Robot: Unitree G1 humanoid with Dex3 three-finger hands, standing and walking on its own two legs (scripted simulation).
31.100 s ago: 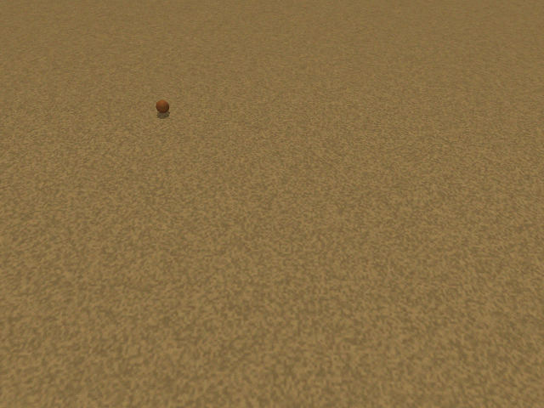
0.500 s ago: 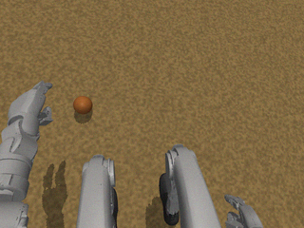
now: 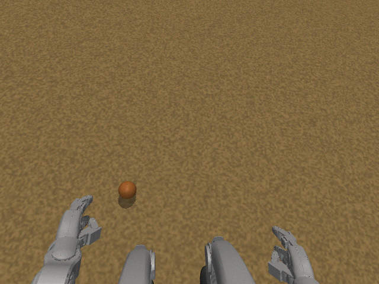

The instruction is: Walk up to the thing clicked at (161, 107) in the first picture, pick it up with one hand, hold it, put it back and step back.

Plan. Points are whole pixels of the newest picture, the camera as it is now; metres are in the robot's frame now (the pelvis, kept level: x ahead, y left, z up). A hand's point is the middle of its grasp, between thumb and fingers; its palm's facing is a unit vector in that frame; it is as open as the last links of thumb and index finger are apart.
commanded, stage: home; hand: left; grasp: from above
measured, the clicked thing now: (127, 189) +0.54 +0.21 -0.60
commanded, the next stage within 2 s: none
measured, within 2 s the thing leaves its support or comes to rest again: neither
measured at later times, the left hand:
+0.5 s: hand (65, 259) +0.20 +0.19 +0.03, palm faces +0.09 -0.98 -0.20, open 7.4 cm
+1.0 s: hand (67, 250) +0.21 +0.19 +0.03, palm faces +0.06 -0.98 -0.20, open 7.4 cm
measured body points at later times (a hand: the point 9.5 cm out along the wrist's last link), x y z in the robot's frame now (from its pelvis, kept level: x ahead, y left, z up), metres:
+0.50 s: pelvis +0.05 +0.01 +0.08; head +0.06 +0.01 +0.53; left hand +0.19 +0.24 +0.05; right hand +0.22 -0.23 +0.02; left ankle +0.04 +0.12 -0.60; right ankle +0.06 -0.13 -0.60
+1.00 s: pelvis +0.05 +0.01 +0.08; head +0.08 +0.02 +0.53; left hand +0.21 +0.24 +0.05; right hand +0.21 -0.23 +0.01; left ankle +0.04 +0.12 -0.60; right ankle +0.06 -0.13 -0.60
